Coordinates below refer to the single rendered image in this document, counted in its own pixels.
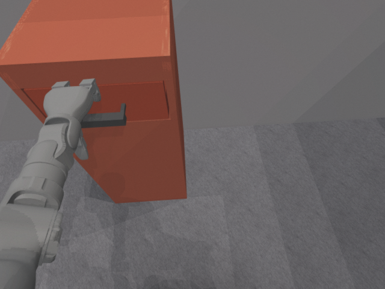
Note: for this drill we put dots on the drawer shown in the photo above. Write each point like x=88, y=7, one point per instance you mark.
x=144, y=100

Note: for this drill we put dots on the left robot forearm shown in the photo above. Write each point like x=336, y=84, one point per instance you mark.
x=42, y=178

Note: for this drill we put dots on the left robot upper arm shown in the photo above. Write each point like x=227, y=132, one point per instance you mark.
x=29, y=236

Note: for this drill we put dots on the left robot hand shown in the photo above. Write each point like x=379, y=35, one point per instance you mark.
x=75, y=101

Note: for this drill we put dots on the handle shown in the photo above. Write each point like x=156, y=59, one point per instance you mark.
x=105, y=119

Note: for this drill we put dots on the cabinet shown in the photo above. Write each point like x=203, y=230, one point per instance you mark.
x=113, y=41

